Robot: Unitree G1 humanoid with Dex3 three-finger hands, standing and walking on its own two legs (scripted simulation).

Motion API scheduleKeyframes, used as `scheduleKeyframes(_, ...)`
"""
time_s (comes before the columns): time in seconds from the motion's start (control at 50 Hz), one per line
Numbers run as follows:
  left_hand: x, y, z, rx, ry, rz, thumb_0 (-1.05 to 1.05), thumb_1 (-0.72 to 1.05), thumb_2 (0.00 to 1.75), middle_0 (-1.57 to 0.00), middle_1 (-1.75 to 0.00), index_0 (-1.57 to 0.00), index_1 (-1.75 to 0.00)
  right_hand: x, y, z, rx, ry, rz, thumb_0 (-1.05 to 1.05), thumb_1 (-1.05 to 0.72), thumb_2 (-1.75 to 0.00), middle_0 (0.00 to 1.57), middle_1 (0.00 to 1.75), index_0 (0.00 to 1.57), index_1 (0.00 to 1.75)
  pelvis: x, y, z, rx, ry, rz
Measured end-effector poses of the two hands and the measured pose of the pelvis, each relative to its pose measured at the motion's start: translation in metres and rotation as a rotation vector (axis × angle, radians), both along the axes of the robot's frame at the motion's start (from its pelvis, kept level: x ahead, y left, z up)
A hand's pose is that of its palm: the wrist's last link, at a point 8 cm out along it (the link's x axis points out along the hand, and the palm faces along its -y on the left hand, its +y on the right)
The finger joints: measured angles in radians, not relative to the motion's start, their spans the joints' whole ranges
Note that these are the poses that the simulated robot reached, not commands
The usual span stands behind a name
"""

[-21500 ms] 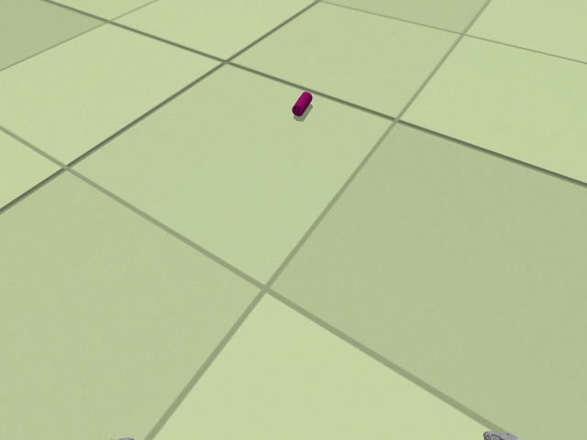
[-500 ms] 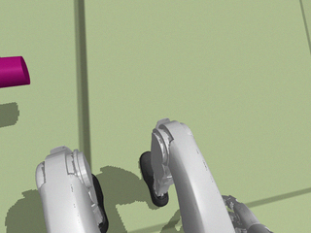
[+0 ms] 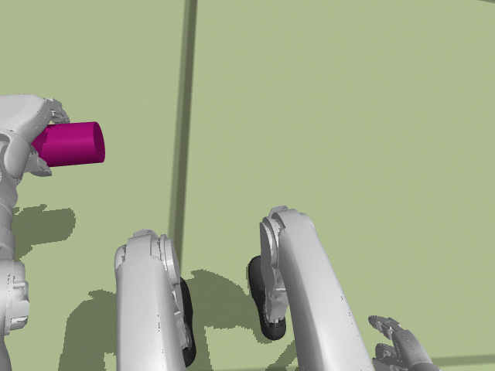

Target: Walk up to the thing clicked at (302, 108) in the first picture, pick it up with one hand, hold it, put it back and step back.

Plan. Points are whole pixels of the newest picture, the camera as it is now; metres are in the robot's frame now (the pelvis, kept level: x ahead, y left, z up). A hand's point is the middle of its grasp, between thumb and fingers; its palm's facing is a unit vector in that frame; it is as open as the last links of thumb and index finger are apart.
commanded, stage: lift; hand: left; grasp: from above
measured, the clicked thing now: (50, 146) +0.48 +0.29 -0.14
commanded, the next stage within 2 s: hold in 1.22 s
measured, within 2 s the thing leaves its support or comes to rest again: neither
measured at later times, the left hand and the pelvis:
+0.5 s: hand out of the picture +0.39 +0.27 +0.08, palm faces -0.45 -0.09 -0.89, open 9.6 cm; pelvis +0.01 +0.00 +0.16, yaw +3 degrees
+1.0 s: hand out of the picture +0.36 +0.25 +0.22, palm faces -0.44 -0.07 -0.90, open 9.6 cm; pelvis +0.05 +0.00 +0.29, yaw +4 degrees
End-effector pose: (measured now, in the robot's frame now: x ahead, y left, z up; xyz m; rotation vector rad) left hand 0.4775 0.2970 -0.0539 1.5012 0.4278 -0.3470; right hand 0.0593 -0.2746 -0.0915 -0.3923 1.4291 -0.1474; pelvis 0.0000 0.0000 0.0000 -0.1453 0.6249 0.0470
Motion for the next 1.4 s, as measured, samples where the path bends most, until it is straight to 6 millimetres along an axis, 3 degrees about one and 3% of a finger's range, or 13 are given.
scheduleKeyframes(0.14, -0.02, -0.002, 0.048, -0.013, -0.017, -0.003, 0.0, 0.1, 0.31, -0.77, -0.4, -0.79, -0.38, 0.03, 0.008, 0.024, 0.027, -0.089, 0.003, 0.0, -0.91, -0.9, 0.2, 0.3, 0.2, 0.3, 0.003, 0.001, 0.035, 0.017, -0.016, 0.01)
scheduleKeyframes(0.28, -0.04, -0.005, 0.103, -0.014, -0.039, 0.01, 0.0, 0.11, 0.29, -0.77, -0.39, -0.78, -0.37, 0.052, 0.015, 0.062, 0.05, -0.17, -0.005, 0.01, -0.91, -0.9, 0.2, 0.3, 0.2, 0.3, 0.005, 0.0, 0.077, 0.032, -0.057, 0.019)
scheduleKeyframes(0.54, -0.089, -0.021, 0.208, -0.042, -0.036, 0.021, 0.0, 0.12, 0.27, -0.77, -0.39, -0.79, -0.37, 0.063, 0.021, 0.156, 0.058, -0.266, -0.052, 0.01, -0.9, -0.9, 0.2, 0.3, 0.2, 0.3, 0.015, 0.001, 0.174, 0.065, -0.181, 0.03)
scheduleKeyframes(0.72, -0.107, -0.025, 0.274, -0.016, -0.044, 0.051, 0.0, 0.12, 0.26, -0.78, -0.39, -0.79, -0.36, 0.071, 0.02, 0.218, 0.064, -0.337, -0.074, 0.01, -0.91, -0.9, 0.2, 0.3, 0.2, 0.3, 0.028, 0.0, 0.235, 0.09, -0.279, 0.036)
scheduleKeyframes(0.96, -0.11, -0.044, 0.319, -0.017, -0.028, 0.038, 0.0, 0.12, 0.26, -0.78, -0.39, -0.79, -0.36, 0.083, 0.014, 0.27, 0.067, -0.374, -0.079, 0.01, -0.91, -0.9, 0.2, 0.3, 0.2, 0.3, 0.046, -0.001, 0.286, 0.118, -0.365, 0.029)
scheduleKeyframes(1.16, -0.099, -0.047, 0.353, -0.005, -0.048, 0.067, 0.0, 0.12, 0.27, -0.78, -0.37, -0.8, -0.35, 0.099, 0.018, 0.293, 0.09, -0.379, -0.094, 0.01, -0.9, -0.9, 0.2, 0.3, 0.2, 0.3, 0.061, 0.0, 0.314, 0.131, -0.411, 0.02)
scheduleKeyframes(1.4, -0.093, -0.05, 0.379, -0.019, -0.024, 0.055, 0.0, 0.13, 0.24, -0.8, -0.35, -0.81, -0.32, 0.127, 0.022, 0.313, 0.103, -0.407, -0.09, 0.01, -0.9, -0.9, 0.2, 0.3, 0.2, 0.3, 0.08, 0.002, 0.335, 0.141, -0.452, 0.018)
